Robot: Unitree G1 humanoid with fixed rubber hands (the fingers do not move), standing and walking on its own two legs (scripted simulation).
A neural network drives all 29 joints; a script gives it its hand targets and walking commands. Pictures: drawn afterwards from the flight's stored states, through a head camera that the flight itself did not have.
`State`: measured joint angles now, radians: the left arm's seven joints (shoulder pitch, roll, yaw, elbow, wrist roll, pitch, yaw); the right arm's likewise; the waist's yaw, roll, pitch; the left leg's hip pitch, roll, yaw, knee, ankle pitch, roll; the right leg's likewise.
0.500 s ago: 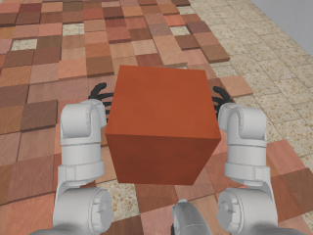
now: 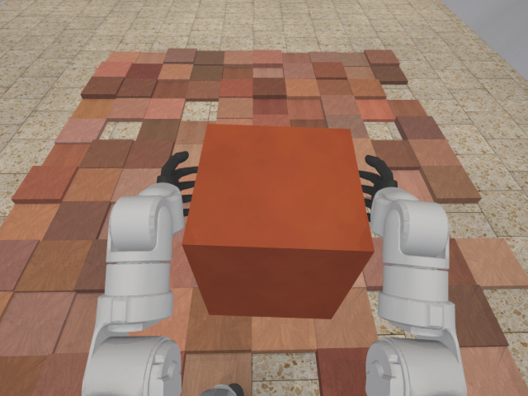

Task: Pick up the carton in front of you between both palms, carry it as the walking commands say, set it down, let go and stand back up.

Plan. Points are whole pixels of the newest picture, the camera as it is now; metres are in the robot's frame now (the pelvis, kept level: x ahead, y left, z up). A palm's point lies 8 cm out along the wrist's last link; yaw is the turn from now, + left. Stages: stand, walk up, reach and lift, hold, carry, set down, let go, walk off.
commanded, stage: carry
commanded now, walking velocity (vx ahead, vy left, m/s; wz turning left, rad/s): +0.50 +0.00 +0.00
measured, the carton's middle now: (274, 229) +0.36 +0.03 +0.06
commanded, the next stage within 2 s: none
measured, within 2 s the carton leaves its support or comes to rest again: neither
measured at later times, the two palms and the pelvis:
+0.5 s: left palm (232, 75) +0.69 +0.14 +0.13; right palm (379, 90) +0.66 -0.16 +0.13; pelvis +0.30 +0.02 -0.03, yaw -1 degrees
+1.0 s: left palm (248, 15) +0.97 +0.14 +0.15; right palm (362, 23) +0.97 -0.16 +0.14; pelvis +0.60 +0.00 +0.01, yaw -1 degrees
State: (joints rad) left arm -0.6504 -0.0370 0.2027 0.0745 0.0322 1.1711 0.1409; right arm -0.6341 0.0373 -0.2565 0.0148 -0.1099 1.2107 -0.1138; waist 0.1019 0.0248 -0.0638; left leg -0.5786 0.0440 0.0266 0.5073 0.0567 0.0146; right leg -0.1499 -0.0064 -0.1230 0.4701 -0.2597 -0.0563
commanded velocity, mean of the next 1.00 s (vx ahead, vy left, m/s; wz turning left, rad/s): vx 0.50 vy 0.00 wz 0.00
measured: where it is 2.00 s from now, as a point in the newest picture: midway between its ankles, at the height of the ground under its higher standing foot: (294, 197)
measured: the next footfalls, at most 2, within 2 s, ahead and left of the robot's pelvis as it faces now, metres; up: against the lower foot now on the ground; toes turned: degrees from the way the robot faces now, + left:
left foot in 0.06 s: +0.22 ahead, +0.11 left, -0.03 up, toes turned +5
right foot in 0.56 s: +0.57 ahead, -0.08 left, +0.00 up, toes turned -7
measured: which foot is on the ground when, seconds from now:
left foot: up 0.00-0.04, down 0.06-0.56, up 0.58-1.00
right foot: down 0.00-0.06, up 0.08-0.54, down 0.56-1.00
